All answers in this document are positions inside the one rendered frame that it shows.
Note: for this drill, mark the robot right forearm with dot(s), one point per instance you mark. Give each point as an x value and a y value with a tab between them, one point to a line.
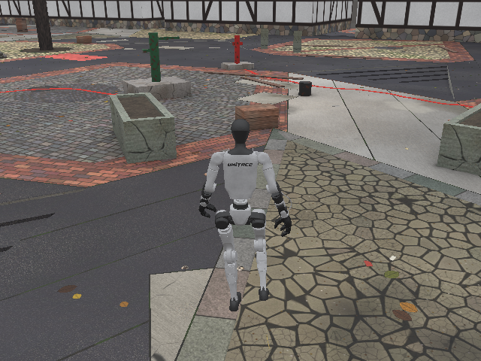
279	202

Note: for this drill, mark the robot left shin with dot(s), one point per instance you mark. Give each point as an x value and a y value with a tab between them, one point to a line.
231	276

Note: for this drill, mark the robot right upper arm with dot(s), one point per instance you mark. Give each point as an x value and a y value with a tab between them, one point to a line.
264	159

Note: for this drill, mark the robot left upper arm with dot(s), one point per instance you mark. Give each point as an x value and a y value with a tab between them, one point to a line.
216	159

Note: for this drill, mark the robot left thigh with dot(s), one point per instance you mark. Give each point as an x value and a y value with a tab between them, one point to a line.
222	221

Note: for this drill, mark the robot left hand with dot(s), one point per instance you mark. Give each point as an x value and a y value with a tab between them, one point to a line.
203	212

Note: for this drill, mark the robot right hand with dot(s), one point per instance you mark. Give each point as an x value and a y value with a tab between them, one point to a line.
287	224

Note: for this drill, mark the robot left forearm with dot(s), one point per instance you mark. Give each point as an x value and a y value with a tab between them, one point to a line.
205	197

